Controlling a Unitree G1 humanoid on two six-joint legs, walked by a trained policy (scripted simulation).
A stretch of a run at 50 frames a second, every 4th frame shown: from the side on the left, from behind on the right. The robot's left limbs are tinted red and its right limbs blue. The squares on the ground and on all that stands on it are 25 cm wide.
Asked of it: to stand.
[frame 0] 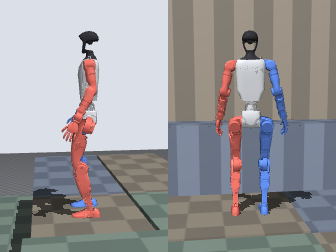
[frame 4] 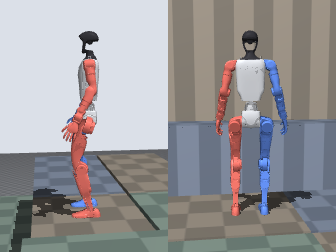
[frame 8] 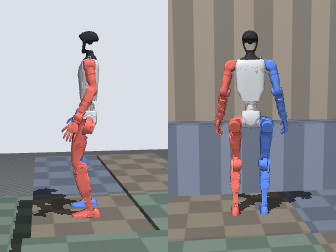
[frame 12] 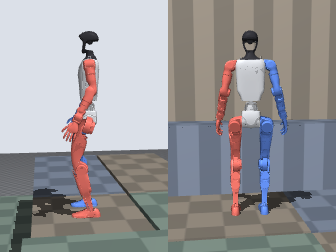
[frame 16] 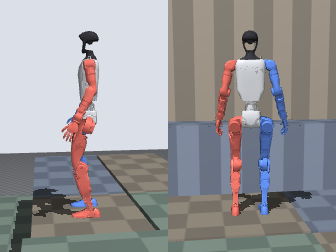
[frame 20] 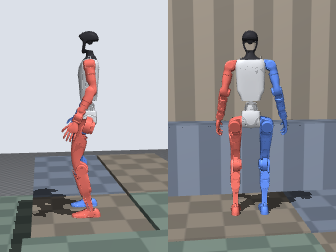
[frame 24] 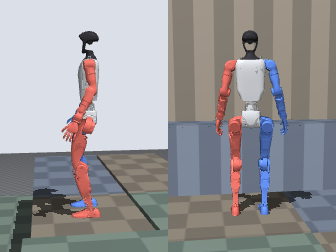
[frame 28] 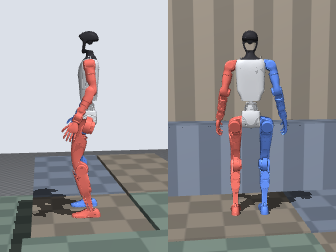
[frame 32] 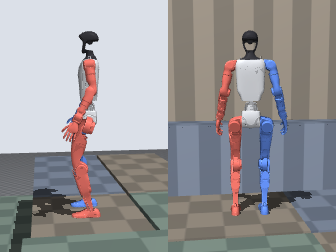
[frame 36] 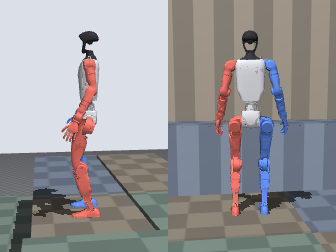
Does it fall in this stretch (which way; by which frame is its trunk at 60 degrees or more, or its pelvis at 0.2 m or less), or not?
no
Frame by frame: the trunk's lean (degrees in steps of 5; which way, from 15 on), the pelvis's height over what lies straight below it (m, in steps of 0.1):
0: 0, 0.8
4: 0, 0.8
8: 0, 0.8
12: 0, 0.8
16: 0, 0.8
20: 0, 0.8
24: 0, 0.8
28: 0, 0.8
32: 0, 0.8
36: 0, 0.8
